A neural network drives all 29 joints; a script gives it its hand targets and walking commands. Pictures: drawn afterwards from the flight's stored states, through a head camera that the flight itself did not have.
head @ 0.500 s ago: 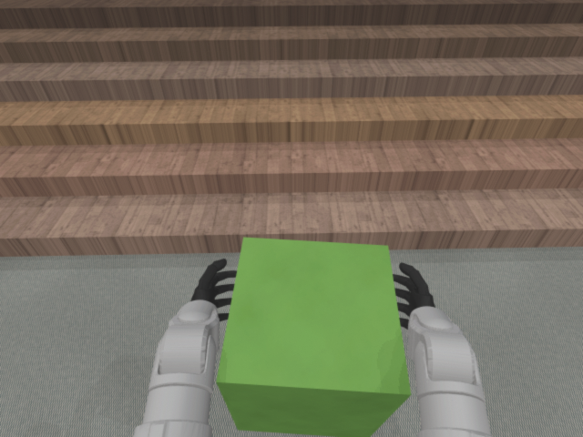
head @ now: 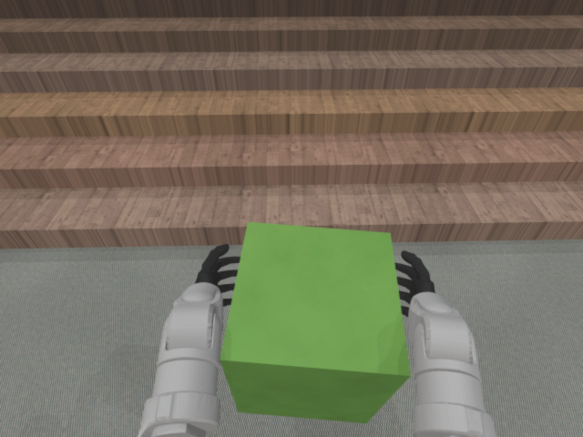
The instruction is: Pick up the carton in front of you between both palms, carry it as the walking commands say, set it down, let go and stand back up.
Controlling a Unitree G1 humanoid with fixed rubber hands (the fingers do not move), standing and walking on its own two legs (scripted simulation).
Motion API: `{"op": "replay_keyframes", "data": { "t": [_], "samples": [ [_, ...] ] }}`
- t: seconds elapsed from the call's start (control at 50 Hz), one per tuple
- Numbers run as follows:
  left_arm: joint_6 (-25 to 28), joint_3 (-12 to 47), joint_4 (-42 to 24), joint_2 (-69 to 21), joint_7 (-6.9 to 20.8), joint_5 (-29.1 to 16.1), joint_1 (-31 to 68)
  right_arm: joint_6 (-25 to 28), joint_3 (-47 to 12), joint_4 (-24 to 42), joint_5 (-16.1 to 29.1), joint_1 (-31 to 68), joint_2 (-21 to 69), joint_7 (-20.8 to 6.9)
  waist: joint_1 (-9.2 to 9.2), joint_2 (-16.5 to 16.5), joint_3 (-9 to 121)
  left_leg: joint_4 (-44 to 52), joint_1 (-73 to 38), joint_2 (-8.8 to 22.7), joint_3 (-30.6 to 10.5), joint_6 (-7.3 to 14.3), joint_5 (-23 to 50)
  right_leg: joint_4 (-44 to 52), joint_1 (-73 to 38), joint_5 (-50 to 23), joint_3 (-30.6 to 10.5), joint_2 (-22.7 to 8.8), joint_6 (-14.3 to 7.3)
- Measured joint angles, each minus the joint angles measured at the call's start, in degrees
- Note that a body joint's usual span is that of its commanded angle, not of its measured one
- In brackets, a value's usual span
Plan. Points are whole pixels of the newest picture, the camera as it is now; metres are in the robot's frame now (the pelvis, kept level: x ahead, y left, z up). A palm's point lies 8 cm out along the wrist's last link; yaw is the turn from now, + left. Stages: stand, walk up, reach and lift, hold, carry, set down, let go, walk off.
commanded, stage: hold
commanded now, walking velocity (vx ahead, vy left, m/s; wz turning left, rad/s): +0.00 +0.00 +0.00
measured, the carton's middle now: (310, 327) +0.30 +0.00 -0.02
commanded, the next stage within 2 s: carry in 0.42 s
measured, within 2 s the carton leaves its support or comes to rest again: neither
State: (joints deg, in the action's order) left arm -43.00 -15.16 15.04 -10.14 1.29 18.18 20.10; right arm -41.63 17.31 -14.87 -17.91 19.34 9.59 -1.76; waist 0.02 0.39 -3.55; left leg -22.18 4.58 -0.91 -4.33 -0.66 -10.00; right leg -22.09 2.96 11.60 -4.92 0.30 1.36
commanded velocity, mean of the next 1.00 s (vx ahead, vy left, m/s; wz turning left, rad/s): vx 0.31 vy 0.00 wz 0.00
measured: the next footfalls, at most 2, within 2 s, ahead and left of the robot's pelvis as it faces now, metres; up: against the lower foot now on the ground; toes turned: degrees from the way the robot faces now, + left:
right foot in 1.02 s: +0.31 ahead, -0.08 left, +0.00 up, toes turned -12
left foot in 1.44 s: +0.66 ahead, +0.11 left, +0.00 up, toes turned +10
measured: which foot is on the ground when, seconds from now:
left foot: down 0.00-1.00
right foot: down 0.00-0.82, up 0.84-1.00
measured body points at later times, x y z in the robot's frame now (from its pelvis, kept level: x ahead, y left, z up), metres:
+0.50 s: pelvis +0.02 +0.00 +0.00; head -0.01 -0.01 +0.45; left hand +0.32 +0.15 +0.05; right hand +0.32 -0.16 +0.04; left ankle +0.03 +0.13 -0.74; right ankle +0.02 -0.14 -0.74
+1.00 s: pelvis +0.19 +0.01 -0.01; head +0.21 +0.00 +0.44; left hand +0.48 +0.14 +0.06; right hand +0.45 -0.17 +0.06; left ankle +0.04 +0.13 -0.74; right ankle +0.23 -0.08 -0.73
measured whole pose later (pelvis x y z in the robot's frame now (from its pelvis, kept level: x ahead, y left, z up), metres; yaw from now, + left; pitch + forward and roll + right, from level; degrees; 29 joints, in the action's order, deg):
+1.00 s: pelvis +0.19 +0.01 -0.01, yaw -2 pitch +7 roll -2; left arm -68.9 -4.7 -22.5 -7.4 -4.1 5.9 6.6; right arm -68.4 4.6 23.5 -6.1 5.6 7.4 5.4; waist 2.2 4.2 6.5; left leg -21.5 3.3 3.8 2.4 -0.7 -24.8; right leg -35.0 28.1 18.5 10.4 0.9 -0.3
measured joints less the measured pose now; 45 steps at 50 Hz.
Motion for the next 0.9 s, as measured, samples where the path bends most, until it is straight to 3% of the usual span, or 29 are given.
{"op": "replay_keyframes", "data": {
  "t": [0.38,0.5,0.6,0.7,0.8,0.9],
  "samples": [
    [-2.0,6.4,-7.1,1.9,-1.2,-2.9,-7.2,-1.5,-6.4,6.3,2.3,-7.0,-1.4,0.8,-0.26,0.5,1.2,3.9,-2.4,0.3,-0.4,-0.2,0.4,4.4,-2.7,-0.6,0.3,0.0,-0.3],
    [-2.4,5.2,-6.4,1.7,-1.3,-3.5,-6.4,-2.8,-5.8,6.1,2.9,-5.7,-1.2,1.5,-0.45,0.9,3.4,-1.6,2.2,0.6,0.3,-0.3,-2.9,-0.8,2.0,1.9,-0.1,0.5,-0.4],
    [-5.6,6.9,-12.7,2.2,-2.5,-6.5,-8.6,-6.2,-8.2,12.7,5.2,-8.2,-1.7,2.7,-0.27,0.9,8.2,-8.0,8.7,0.8,1.3,-0.6,-10.4,-6.9,8.6,7.7,-0.2,0.7,-0.6],
    [-12.0,8.9,-19.9,2.4,-3.8,-8.6,-10.2,-12.6,-9.5,20.2,8.1,-10.0,-2.2,3.9,0.47,1.3,11.8,-11.4,11.1,1.6,2.3,0.0,-12.2,-8.5,10.1,8.0,0.2,0.8,-0.7],
    [-19.6,10.2,-26.2,2.8,-5.2,-9.8,-11.5,-20.0,-10.6,25.6,10.7,-10.8,-2.9,5.3,0.33,-0.7,14.4,-8.3,9.0,0.9,6.7,0.5,-10.9,-10.3,10.2,12.1,-0.6,-1.7,-0.5],
    [-23.8,8.1,-32.9,2.8,-5.4,-12.1,-13.8,-24.2,-13.4,30.5,10.8,-11.6,-2.1,6.8,0.95,2.9,13.2,-4.0,4.6,3.2,8.9,1.0,-13.5,-28.0,21.7,19.3,9.6,-1.2,-0.9]
  ]
}}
